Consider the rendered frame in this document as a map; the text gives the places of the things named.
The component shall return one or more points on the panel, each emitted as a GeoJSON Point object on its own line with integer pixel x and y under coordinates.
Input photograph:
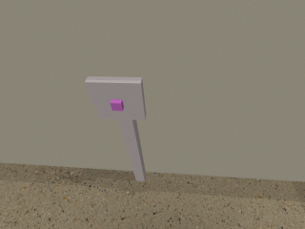
{"type": "Point", "coordinates": [102, 90]}

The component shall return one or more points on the button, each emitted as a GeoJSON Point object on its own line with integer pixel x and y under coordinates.
{"type": "Point", "coordinates": [117, 105]}

